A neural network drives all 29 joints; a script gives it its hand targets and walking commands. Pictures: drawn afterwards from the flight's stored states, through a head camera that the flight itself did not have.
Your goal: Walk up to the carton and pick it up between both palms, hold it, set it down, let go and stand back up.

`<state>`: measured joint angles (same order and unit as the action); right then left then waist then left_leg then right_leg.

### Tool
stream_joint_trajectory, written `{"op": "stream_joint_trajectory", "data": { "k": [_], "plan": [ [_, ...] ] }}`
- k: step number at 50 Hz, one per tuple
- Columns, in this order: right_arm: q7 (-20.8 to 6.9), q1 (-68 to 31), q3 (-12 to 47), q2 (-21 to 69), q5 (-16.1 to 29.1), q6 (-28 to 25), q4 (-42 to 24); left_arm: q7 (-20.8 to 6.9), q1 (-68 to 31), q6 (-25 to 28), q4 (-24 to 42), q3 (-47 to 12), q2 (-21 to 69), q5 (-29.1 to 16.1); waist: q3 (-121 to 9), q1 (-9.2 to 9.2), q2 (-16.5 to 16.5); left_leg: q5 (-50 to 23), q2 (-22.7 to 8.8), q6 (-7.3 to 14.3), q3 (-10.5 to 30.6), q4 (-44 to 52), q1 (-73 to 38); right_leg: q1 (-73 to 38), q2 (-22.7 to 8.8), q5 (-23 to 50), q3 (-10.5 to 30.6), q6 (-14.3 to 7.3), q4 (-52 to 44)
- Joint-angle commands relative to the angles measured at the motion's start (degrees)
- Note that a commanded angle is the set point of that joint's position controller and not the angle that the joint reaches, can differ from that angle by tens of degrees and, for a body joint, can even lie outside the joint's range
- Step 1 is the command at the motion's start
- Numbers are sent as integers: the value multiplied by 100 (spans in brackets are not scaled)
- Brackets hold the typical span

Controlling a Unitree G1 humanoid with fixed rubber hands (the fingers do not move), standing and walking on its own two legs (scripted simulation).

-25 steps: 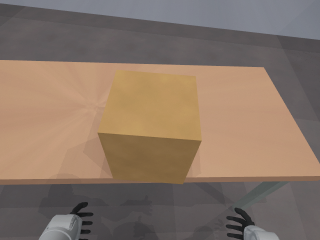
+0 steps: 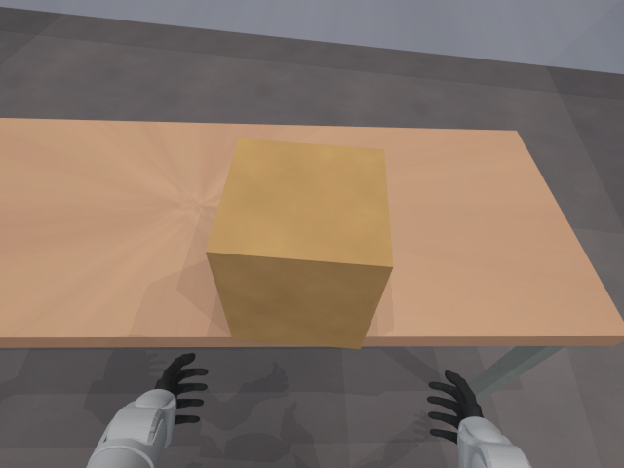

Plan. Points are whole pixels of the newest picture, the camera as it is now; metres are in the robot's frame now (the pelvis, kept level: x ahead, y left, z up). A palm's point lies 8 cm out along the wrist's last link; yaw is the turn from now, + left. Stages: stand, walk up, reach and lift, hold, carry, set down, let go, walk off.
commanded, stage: reach and lift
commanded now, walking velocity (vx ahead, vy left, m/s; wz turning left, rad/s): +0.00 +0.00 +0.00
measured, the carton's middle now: (303, 250) +0.44 +0.03 -0.01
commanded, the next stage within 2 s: none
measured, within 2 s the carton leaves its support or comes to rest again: neither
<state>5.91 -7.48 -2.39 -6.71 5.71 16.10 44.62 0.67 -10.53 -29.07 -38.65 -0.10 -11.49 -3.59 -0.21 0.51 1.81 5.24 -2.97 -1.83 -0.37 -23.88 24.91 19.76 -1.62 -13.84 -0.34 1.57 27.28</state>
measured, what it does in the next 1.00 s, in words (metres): shifts its weight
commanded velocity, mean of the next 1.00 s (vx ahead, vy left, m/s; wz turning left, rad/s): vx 0.00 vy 0.00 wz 0.00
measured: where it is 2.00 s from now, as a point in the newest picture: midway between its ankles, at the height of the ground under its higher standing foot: outside the picture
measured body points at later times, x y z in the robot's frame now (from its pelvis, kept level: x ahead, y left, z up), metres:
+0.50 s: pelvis -0.03 +0.02 -0.01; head -0.05 +0.02 +0.44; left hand +0.15 +0.23 -0.11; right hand +0.13 -0.19 -0.10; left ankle +0.07 +0.14 -0.74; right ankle +0.00 -0.14 -0.74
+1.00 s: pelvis -0.04 +0.04 +0.00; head -0.05 +0.05 +0.45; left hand +0.21 +0.25 -0.06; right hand +0.16 -0.16 -0.06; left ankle +0.03 +0.13 -0.74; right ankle -0.05 -0.09 -0.74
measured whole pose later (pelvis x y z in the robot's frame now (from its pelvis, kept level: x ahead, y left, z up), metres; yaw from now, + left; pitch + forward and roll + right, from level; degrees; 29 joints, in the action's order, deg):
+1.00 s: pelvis -0.04 +0.04 +0.00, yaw -7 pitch -1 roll +0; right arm 6.0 6.4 2.4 -4.5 5.0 -4.0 33.5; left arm -0.3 0.3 1.5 -38.9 1.1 -12.3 -6.5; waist -1.7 -2.9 1.6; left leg 10.8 0.7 2.0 -2.6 -29.6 17.8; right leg 14.0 -0.3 -16.3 0.2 0.2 31.3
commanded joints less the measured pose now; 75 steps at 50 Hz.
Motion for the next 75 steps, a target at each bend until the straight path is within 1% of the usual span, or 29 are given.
{"op": "stream_joint_trajectory", "data": {
  "k": [1, 3, 6, 10, 13, 16, 19, 22, 25, 26, 27, 28, 29, 30, 31, 32, 33, 34, 37, 39, 41, 43, 47, 50, 53, 57, 60, 65, 75],
  "plan": [
    [228, 53, 220, -92, 207, 40, -158, -143, -208, 46, 65, 276, -527, 197, -1521, -121, -392, -766, 448, 50, -185, 68, -2116, 143, 99, 884, 60, -176, -976],
    [341, 410, 286, -188, 258, -151, -62, -292, 225, 187, -36, 339, -452, 354, -1296, -136, -526, -1087, 457, -15, -158, 201, -2440, -61, 231, 1095, 51, -176, -1114],
    [442, 667, 318, -308, 235, -559, -303, -463, 556, 512, 129, 383, -396, 474, -882, -131, -459, -1202, 441, -39, -109, 316, -2828, 36, 352, 1006, -1, -201, -1281],
    [377, 946, 338, -264, 52, -992, -858, -465, 638, 1043, 432, 333, -260, 409, -300, -155, -258, 146, 346, 100, -54, 496, -2301, 18, 362, 365, -63, -218, -1085],
    [211, 1122, 203, -328, -140, -1248, -1396, -319, 645, 1459, 716, 170, -85, 262, -309, -151, -384, 1581, 117, 252, 71, 763, -1565, -515, 470, 267, -254, -145, -485],
    [54, 1281, 36, -372, -326, -1469, -1636, -148, 683, 1886, 771, 41, 21, 154, -485, -95, -493, 2385, 2, 379, 96, 867, -965, -941, 547, 192, -343, -98, -50],
    [-18, 1488, 61, -291, -347, -1578, -1489, -34, 732, 2181, 681, -20, -35, 141, -338, -103, -584, 2442, 74, 460, -35, 647, -714, -790, 465, -151, -256, -104, -28],
    [31, 1588, 247, 14, -266, -1553, -1565, -62, 670, 2247, 620, 43, -374, 169, -249, -106, -26, 1749, 445, 470, -301, -101, -1489, 373, 130, -1196, 32, -161, -495],
    [226, 1168, 454, 338, -83, -1447, -1747, -271, 198, 2074, 821, 133, -930, 244, -66, -19, 927, 615, 936, 310, -360, -1439, -3420, 2894, -660, -3025, 721, -335, -1484],
    [311, 915, 440, 353, -81, -1387, -1800, -328, -22, 1967, 998, 136, -1058, 234, -27, 33, 1118, 524, 1071, 212, -300, -1771, -3940, 3631, -838, -3468, 837, -413, -1690],
    [374, 708, 394, 337, -112, -1315, -1814, -340, -115, 1847, 1258, 91, -1033, 209, 82, 38, 1035, 615, 1075, 148, -222, -1841, -4104, 4027, -879, -3483, 815, -481, -1675],
    [406, 612, 364, 264, -161, -1216, -1793, -308, -28, 1738, 1460, 2, -912, 165, 271, -5, 628, 1009, 949, 99, -155, -1548, -3756, 3757, -728, -3031, 594, -509, -1432],
    [375, 494, 254, 62, -210, -1109, -1780, -209, 115, 1660, 1445, 11, -636, 75, 472, -139, -171, 1950, 568, 85, 103, -781, -2762, 2627, -301, -1957, 157, -444, -778],
    [267, 496, 47, -293, -258, -968, -1650, -51, 288, 1629, 1341, -1, -245, -44, 445, -273, -1250, 3511, 44, 132, 460, 309, -1102, 635, 285, -614, -371, -254, 166],
    [84, 650, -79, -647, -253, -920, -1499, 132, 531, 1689, 1086, -12, 116, -75, 361, -423, -2016, 4637, -405, 175, 806, 1232, 498, -1337, 713, 210, -635, -100, 942],
    [-64, 663, -163, -813, -318, -943, -1416, 281, 690, 1797, 722, -75, 244, -90, 218, -503, -2118, 4803, -595, 241, 850, 1588, 1399, -2536, 889, 561, -698, -24, 1236],
    [-159, 630, -139, -805, -340, -992, -1343, 358, 690, 1926, 359, -78, 280, -58, 188, -542, -1890, 4329, -576, 297, 697, 1663, 1666, -2998, 917, 490, -701, 13, 1154],
    [-219, 508, -20, -737, -288, -1052, -1376, 372, 683, 2028, 121, -135, 305, -87, 228, -490, -1446, 3828, -491, 344, 545, 1527, 1505, -2988, 872, 237, -591, -12, 884],
    [-180, 516, 266, -213, -154, -1179, -1495, 168, 357, 2294, 184, -30, -47, -128, 530, -373, -127, 1737, 129, 504, -90, 581, 21, -1360, 389, -663, -117, -123, -247],
    [-56, 719, 340, 40, -176, -1253, -1499, -33, 270, 2314, 437, 156, -350, -90, 73, -319, 229, 691, 360, 459, -80, 6, -1311, -175, 18, -494, 252, -218, -668],
    [43, 789, 437, 111, -89, -1486, -1778, -161, 284, 2495, 853, 417, -699, 34, -448, -377, 567, 289, 481, 446, -47, -490, -2387, 682, -334, -1024, 671, -270, -1075],
    [52, 590, 444, 12, -52, -1864, -1930, -150, 94, 2798, 1164, 478, -752, -5, -764, -385, 414, 213, 480, 454, -6, -558, -2802, 1186, -386, -1003, 642, -352, -1022],
    [15, 536, 406, -63, -75, -2243, -1801, -84, 182, 3268, 614, 240, -536, -325, -817, -349, -369, 1063, 333, 476, 9, -228, -1783, 510, -101, -679, 298, -373, -529],
    [-17, 632, 353, -157, -76, -2378, -1375, -114, 308, 3497, 289, 12, -435, -464, -610, -257, -720, 1320, 199, 405, 102, 57, -1376, 83, 107, -515, 100, -337, -377],
    [-74, 584, 326, -248, -14, -2602, -1233, -91, 368, 3781, 261, -34, -374, -474, -561, -334, -777, 1209, 99, 333, 222, 186, -1229, -193, 254, -346, 10, -324, -293],
    [-87, 505, 439, -242, 64, -2941, -1206, -52, 475, 4174, 84, 0, -421, -578, -584, -411, -248, 684, 124, 321, 258, 67, -1455, -82, 309, -293, 4, -283, -358],
    [-86, 382, 407, -302, 82, -3186, -1085, -36, 350, 4427, 143, -12, -412, -608, -665, -402, -211, 592, 133, 274, 285, 13, -1561, 33, 341, -291, 36, -299, -357],
    [-176, 363, 330, -352, 114, -3563, -770, -21, 491, 4698, 240, -32, -413, -560, -738, -388, -417, 354, 137, 245, 318, -48, -1584, 14, 356, -175, 71, -322, -321],
    [-291, 577, 570, -371, 420, -4533, -562, -132, 1216, 5127, 783, 74, -431, -329, -1039, -417, -388, -1666, 370, 147, 328, -387, -2049, -266, 377, 1013, 251, -288, -363]
  ]
}}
